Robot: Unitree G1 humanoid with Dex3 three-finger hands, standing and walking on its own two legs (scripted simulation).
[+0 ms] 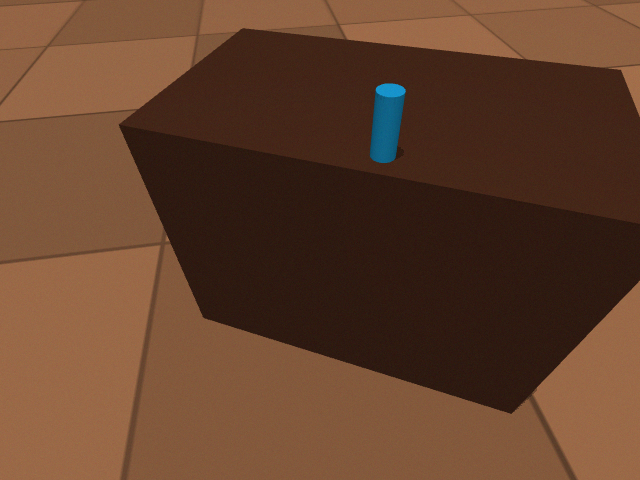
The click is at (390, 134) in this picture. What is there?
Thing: squat round
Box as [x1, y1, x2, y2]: [370, 83, 405, 162]
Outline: 397,84 381,84 377,86 375,91 370,156 372,159 379,162 388,162 395,157 405,91 403,87
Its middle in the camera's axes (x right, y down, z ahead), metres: +0.12 -0.21 +0.72
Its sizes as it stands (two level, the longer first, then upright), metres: 0.051 0.051 0.134
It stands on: a support 0.80 m high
